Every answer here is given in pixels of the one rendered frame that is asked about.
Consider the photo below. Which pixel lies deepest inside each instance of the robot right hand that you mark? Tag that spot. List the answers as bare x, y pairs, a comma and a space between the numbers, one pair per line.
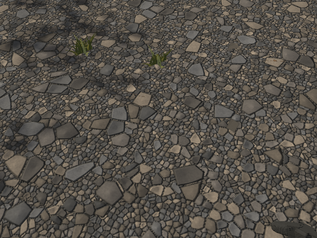
293, 229

